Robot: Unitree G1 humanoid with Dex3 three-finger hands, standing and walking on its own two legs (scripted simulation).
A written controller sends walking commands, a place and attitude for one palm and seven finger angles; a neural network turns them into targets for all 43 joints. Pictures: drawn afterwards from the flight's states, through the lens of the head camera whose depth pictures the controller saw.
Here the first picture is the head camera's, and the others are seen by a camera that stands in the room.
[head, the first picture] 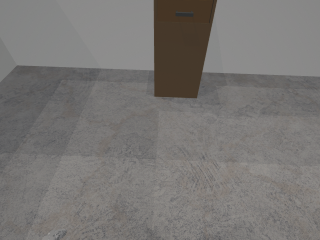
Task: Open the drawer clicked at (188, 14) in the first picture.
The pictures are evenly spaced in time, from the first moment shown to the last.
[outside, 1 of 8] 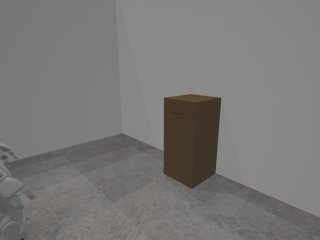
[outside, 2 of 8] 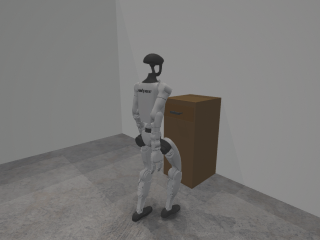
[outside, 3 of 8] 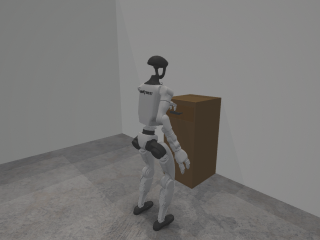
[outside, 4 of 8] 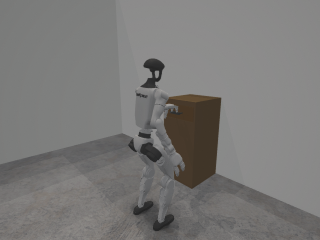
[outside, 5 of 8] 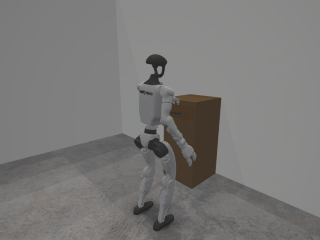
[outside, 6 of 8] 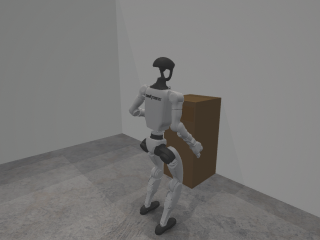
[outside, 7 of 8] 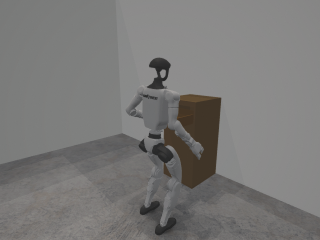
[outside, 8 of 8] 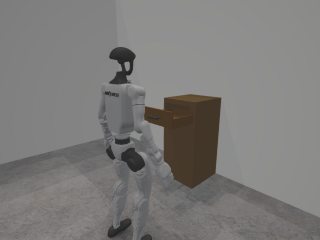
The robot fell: no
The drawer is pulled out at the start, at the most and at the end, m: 0.00 0.30 0.29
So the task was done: yes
